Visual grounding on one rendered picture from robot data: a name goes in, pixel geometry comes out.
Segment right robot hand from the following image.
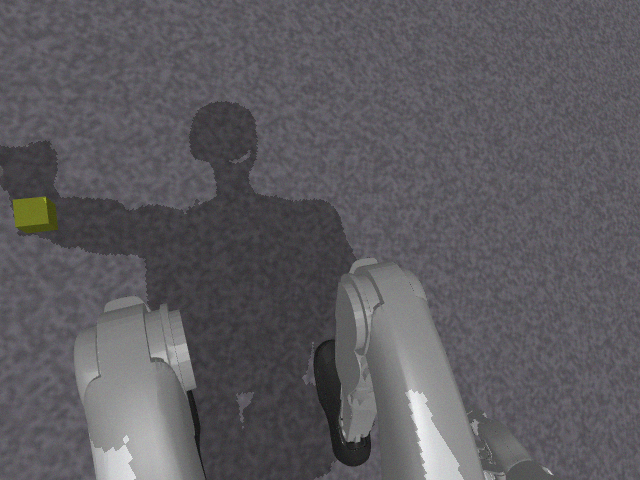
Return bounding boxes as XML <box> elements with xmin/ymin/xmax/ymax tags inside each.
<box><xmin>465</xmin><ymin>405</ymin><xmax>534</xmax><ymax>480</ymax></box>

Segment right robot arm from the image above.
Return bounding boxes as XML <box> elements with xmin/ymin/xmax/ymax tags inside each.
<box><xmin>506</xmin><ymin>461</ymin><xmax>563</xmax><ymax>480</ymax></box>

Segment cube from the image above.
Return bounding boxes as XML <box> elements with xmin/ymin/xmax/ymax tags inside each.
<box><xmin>13</xmin><ymin>197</ymin><xmax>58</xmax><ymax>233</ymax></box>

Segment left robot foot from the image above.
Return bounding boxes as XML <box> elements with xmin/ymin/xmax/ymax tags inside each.
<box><xmin>187</xmin><ymin>390</ymin><xmax>207</xmax><ymax>480</ymax></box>

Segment right robot foot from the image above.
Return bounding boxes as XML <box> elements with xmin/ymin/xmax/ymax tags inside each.
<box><xmin>314</xmin><ymin>340</ymin><xmax>371</xmax><ymax>467</ymax></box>

